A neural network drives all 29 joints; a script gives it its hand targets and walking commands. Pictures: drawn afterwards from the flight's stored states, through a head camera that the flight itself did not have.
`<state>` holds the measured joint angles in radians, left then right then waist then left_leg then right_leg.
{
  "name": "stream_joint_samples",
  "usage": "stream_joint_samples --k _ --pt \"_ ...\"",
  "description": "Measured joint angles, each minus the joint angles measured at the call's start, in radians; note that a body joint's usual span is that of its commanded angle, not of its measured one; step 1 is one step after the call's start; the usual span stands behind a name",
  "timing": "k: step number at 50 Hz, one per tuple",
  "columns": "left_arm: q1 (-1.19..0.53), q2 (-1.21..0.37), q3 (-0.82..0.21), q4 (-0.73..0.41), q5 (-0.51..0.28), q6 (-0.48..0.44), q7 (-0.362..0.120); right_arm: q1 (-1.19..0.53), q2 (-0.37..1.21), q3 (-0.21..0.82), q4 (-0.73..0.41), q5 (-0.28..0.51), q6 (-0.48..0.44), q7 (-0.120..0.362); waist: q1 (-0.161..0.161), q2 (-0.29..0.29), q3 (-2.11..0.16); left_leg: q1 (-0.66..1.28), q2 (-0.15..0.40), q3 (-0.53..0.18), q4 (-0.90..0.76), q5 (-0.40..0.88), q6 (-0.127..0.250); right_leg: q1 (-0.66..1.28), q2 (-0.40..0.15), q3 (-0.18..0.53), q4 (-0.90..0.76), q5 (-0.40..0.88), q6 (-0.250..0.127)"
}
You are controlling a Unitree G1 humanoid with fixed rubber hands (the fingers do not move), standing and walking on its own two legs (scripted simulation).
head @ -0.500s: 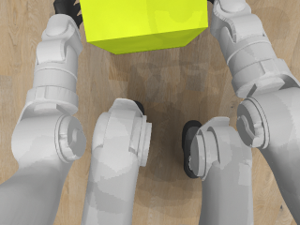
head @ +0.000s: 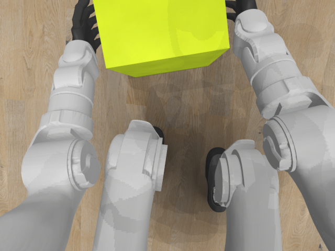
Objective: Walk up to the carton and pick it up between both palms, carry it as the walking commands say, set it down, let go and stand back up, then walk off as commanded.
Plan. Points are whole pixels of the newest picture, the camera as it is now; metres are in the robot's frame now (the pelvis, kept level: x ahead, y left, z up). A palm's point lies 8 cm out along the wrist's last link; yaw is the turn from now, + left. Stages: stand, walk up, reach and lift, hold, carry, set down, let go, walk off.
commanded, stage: set down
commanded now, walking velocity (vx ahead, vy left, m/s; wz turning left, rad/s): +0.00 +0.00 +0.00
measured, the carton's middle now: (162, 20) +0.54 +0.14 -0.24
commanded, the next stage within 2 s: let go in 1.90 s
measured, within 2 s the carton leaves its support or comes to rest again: neither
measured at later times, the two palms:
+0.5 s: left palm (73, 47) +0.44 +0.31 -0.20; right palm (239, 23) +0.54 -0.02 -0.18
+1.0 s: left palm (28, 33) +0.44 +0.34 -0.11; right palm out of the picture +0.55 -0.01 -0.10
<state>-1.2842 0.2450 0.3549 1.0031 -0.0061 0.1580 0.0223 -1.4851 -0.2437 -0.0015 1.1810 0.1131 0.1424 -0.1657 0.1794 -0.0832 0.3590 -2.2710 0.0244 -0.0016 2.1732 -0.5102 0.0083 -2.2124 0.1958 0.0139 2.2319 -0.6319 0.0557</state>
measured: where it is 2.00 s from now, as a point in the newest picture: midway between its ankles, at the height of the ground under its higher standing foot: (182, 179)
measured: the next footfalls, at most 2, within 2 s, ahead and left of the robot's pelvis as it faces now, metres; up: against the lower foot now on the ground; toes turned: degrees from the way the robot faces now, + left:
none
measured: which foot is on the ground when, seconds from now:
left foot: down 0.00-1.00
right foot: down 0.00-1.00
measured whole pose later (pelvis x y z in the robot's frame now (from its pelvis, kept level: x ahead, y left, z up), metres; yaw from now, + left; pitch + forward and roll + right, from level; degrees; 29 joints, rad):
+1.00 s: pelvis -0.02 +0.01 +0.05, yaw +3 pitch +29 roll -5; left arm -1.31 0.39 0.19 0.75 -0.22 0.24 0.11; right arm -1.42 -0.34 -0.09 0.83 0.19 0.27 -0.18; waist 0.18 -0.04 0.52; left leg -2.08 -0.05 -0.04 2.00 -0.43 0.04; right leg -1.95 0.08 -0.04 2.05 -0.61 0.04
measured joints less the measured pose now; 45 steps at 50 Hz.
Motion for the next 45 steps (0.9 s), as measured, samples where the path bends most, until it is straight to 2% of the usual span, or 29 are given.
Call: stream_joint_samples --k 4,12,16,21,27,31,37,45 --pt "-0.002 0.004 -0.007 0.017 -0.003 -0.025 -0.002 0.017 0.004 -0.018 -0.011 0.003 -0.021 0.006 0.000 0.009 0.008 0.002 -0.001 0.000 -0.001 0.004 0.001 0.003 -0.005 -0.001 -0.001 0.002 -0.001" --pt "-0.045 0.012 -0.018 0.073 -0.035 -0.084 0.008 0.033 -0.027 0.035 -0.083 0.050 -0.030 0.000 0.005 0.028 0.052 0.018 -0.002 0.008 -0.017 0.018 0.004 0.017 -0.016 0.003 -0.010 0.013 -0.001" --pt "-0.074 0.053 -0.022 0.069 -0.082 -0.118 0.029 0.011 -0.032 0.059 -0.133 0.065 -0.027 -0.010 -0.010 0.030 0.118 0.046 -0.001 0.012 -0.029 0.026 0.007 0.046 -0.022 0.005 -0.021 0.019 -0.001" --pt "-0.093 0.093 -0.041 0.089 -0.132 -0.124 0.046 -0.006 -0.046 0.073 -0.158 0.106 -0.025 -0.015 -0.016 0.043 0.166 0.056 0.005 0.019 -0.039 0.036 0.019 0.060 -0.032 0.006 -0.033 0.027 0.001" --pt "-0.060 0.128 -0.077 0.069 -0.196 -0.118 0.050 0.011 -0.052 0.068 -0.186 0.102 -0.012 -0.013 -0.025 0.048 0.163 0.045 0.010 0.034 -0.043 0.043 0.039 0.055 -0.043 0.015 -0.034 0.026 0.011" --pt "-0.065 0.143 -0.085 0.072 -0.213 -0.115 0.050 0.012 -0.069 0.056 -0.183 0.105 -0.005 -0.007 -0.017 0.057 0.163 0.040 0.014 0.040 -0.035 0.047 0.052 0.055 -0.051 0.014 -0.028 0.025 0.015" --pt "-0.030 0.167 -0.131 -0.077 -0.265 -0.071 0.061 0.036 -0.107 0.053 -0.298 0.122 0.030 -0.016 -0.021 0.062 0.166 0.052 0.003 0.041 -0.043 0.055 0.064 0.082 -0.070 0.012 -0.037 0.017 0.021" --pt "-0.046 0.159 -0.150 -0.212 -0.233 0.032 0.079 0.060 -0.102 -0.022 -0.345 0.092 0.098 -0.010 -0.011 0.028 0.165 0.129 -0.043 0.000 -0.114 0.070 0.040 0.183 -0.104 -0.024 -0.116 0.015 -0.002"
